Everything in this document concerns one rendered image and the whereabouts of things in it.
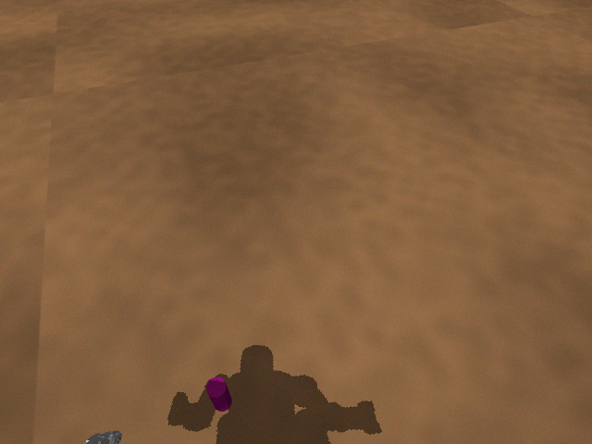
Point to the can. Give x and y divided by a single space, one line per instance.
218 392

